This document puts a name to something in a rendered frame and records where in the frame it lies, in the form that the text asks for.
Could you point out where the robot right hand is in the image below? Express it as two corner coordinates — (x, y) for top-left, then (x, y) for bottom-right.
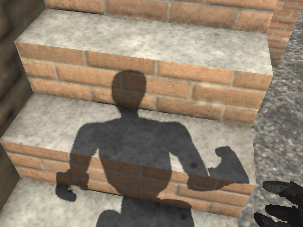
(254, 181), (303, 227)

